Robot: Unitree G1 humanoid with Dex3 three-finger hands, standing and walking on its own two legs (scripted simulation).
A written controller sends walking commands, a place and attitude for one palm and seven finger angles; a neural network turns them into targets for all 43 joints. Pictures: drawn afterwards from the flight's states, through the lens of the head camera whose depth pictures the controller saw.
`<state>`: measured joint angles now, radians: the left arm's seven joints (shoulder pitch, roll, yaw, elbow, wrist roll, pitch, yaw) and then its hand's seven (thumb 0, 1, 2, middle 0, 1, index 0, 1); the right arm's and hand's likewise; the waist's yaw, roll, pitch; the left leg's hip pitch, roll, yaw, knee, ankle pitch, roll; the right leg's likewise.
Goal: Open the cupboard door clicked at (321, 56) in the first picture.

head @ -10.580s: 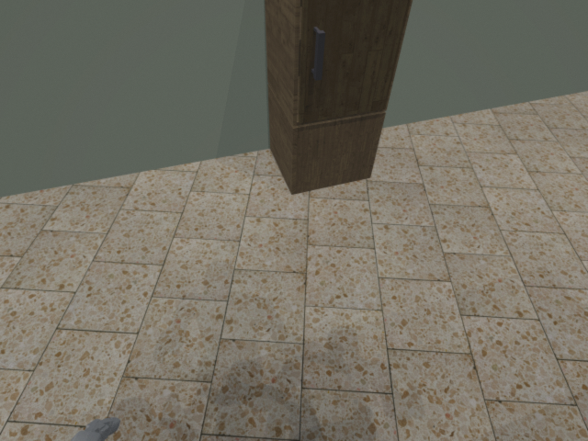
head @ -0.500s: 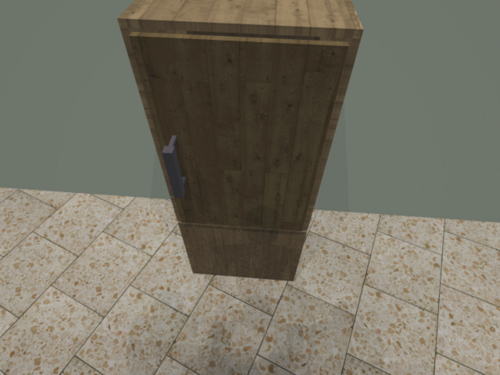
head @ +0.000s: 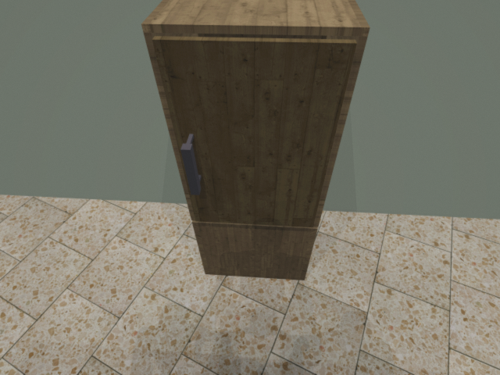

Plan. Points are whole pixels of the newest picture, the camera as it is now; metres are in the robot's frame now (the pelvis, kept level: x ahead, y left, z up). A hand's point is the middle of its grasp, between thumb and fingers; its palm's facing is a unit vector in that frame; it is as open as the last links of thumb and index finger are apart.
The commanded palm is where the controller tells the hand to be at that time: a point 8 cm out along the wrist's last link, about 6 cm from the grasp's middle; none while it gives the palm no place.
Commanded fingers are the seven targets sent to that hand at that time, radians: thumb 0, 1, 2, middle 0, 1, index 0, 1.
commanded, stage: look again from close up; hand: left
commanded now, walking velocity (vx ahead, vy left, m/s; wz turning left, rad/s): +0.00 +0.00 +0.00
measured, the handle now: (193, 165) +0.62 +0.19 -0.06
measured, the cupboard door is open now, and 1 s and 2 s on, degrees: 0 0 0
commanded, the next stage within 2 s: shuffle to correct the standing spot in 0.16 s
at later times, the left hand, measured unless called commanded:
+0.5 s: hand out of the picture +0.02 +0.15 -0.18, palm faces +0.04 -0.99 -0.17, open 7.4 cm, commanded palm none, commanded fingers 0.00 0.90 0.90 -0.20 -0.30 -0.20 -0.30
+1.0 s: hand (157, 372) +0.17 +0.19 -0.17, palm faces +0.06 -0.96 -0.28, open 7.4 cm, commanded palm none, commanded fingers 0.00 0.90 0.90 -0.20 -0.30 -0.20 -0.30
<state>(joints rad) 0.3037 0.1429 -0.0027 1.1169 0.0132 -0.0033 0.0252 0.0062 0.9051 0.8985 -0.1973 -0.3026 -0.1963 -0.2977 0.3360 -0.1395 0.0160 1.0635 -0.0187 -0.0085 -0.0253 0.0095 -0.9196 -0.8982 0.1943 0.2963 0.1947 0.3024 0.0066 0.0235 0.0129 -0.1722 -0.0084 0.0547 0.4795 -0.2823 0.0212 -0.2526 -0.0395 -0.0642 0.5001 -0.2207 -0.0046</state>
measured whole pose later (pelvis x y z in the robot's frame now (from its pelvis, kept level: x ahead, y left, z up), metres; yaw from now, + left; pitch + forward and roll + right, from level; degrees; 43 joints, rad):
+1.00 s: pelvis +0.11 -0.01 -0.01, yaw +1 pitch +1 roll +1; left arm 0.18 0.18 0.04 1.00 0.03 -0.01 0.05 0.01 0.91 0.90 -0.20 -0.30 -0.19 -0.30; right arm 0.23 -0.15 -0.04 1.06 0.00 0.03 -0.05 0.01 -0.91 -0.90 0.20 0.30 0.20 0.30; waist 0.01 0.01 0.11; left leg -0.35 -0.01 0.02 0.98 -0.57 0.00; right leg -0.32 -0.05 -0.10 0.60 -0.29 -0.03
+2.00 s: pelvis +0.08 +0.01 +0.00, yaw +0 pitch -2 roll +1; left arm 0.23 0.30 0.01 1.05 0.02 0.00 0.01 0.01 0.90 0.90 -0.20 -0.30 -0.20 -0.30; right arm 0.25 -0.33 -0.04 1.06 -0.02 0.00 0.00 0.01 -0.90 -0.90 0.20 0.30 0.20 0.30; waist -0.01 0.01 0.01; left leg -0.22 0.00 0.08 0.44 -0.18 0.02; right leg -0.26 -0.05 -0.07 0.46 -0.16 0.00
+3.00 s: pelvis +0.11 +0.00 +0.01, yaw +1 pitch -2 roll +0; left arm 0.15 0.32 0.00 1.11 0.01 -0.01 0.00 0.01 0.90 0.90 -0.20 -0.30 -0.20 -0.30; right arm 0.13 -0.33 0.01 1.11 -0.01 -0.01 0.00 0.01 -0.90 -0.90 0.20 0.30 0.20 0.30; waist 0.01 0.00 0.03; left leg -0.12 0.01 0.04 0.32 -0.17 0.00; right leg -0.14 -0.03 -0.10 0.33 -0.15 -0.01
